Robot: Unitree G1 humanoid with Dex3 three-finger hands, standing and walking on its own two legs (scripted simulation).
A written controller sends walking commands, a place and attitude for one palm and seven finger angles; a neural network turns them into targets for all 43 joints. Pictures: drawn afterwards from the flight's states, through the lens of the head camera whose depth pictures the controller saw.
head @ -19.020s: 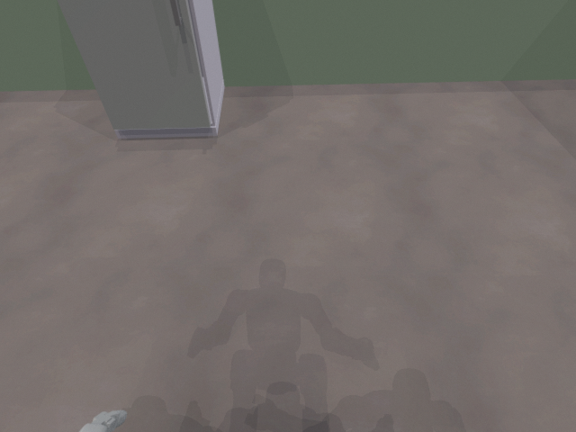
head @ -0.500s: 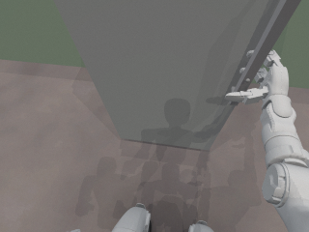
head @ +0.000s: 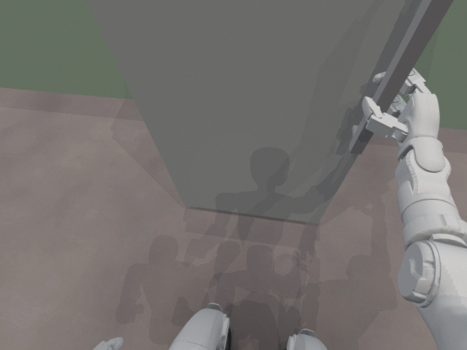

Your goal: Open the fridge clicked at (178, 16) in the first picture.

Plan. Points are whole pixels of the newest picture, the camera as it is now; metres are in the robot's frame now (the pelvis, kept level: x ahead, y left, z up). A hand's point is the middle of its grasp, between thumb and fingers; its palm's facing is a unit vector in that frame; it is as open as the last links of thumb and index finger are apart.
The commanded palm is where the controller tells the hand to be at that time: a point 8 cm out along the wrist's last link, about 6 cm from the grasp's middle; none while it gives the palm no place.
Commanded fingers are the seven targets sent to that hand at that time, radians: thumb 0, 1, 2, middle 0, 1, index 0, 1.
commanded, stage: grip the handle and tug to test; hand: right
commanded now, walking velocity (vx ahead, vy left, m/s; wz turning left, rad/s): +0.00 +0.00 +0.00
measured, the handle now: (398, 57) +0.57 -0.14 +0.17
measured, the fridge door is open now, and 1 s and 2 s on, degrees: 0 0 19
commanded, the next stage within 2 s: pull the door a little, standing still in 0.76 s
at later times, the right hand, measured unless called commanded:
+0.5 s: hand (369, 115) +0.51 -0.12 +0.09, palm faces -0.02 +1.00 -0.01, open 5.6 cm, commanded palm +0.48 -0.18 +0.09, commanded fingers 0.00 -0.90 -0.90 0.45 1.40 0.45 1.40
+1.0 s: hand (368, 115) +0.51 -0.12 +0.09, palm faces -0.02 +1.00 -0.01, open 5.7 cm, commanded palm +0.47 -0.17 +0.09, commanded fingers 0.00 -0.90 -0.90 0.45 1.40 0.45 1.40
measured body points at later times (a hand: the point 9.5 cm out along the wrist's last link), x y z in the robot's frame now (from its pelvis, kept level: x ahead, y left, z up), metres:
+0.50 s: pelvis -0.01 -0.01 +0.00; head +0.10 -0.01 +0.44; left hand +0.01 +0.26 -0.12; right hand +0.51 -0.17 +0.10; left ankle +0.04 +0.11 -0.67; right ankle +0.02 -0.12 -0.67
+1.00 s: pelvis +0.03 +0.00 +0.01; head +0.12 +0.00 +0.46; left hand +0.07 +0.27 -0.10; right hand +0.50 -0.17 +0.10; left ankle +0.04 +0.11 -0.67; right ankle +0.02 -0.12 -0.67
